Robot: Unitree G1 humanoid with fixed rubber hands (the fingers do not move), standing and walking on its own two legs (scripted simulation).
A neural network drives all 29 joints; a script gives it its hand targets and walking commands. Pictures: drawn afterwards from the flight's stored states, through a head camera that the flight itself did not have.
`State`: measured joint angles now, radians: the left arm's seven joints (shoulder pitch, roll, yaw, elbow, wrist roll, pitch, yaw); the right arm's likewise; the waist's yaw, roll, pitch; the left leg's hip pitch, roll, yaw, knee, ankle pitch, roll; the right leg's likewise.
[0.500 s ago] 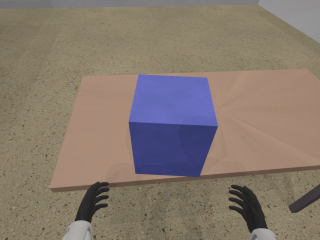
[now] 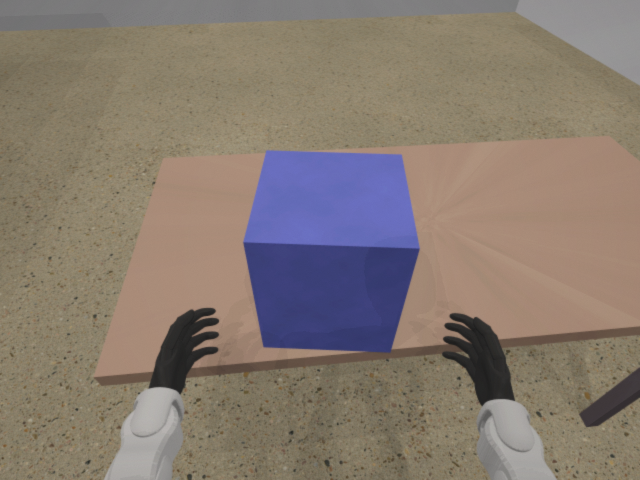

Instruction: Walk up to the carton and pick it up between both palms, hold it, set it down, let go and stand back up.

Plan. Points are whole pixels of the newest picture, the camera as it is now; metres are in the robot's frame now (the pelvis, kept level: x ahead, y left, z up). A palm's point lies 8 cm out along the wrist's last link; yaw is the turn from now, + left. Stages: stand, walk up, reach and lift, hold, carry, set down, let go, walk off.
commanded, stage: reach and lift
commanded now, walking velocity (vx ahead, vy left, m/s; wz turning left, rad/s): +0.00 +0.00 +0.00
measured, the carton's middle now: (330, 254) +0.44 +0.04 +0.02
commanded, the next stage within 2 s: none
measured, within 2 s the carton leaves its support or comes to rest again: neither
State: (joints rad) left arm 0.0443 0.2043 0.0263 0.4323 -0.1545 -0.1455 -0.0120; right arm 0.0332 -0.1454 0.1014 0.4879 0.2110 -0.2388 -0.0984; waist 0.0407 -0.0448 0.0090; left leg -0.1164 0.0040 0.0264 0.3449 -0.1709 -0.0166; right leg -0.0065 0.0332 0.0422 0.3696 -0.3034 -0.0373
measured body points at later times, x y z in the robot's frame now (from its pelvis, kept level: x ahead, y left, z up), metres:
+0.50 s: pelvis -0.02 +0.01 +0.00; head +0.00 +0.02 +0.45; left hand +0.32 +0.23 +0.08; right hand +0.34 -0.17 +0.08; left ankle +0.01 +0.13 -0.74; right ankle -0.06 -0.09 -0.74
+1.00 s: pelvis -0.03 +0.00 +0.00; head +0.02 +0.02 +0.45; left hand +0.38 +0.24 +0.14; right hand +0.41 -0.16 +0.14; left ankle +0.01 +0.13 -0.74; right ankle -0.06 -0.09 -0.74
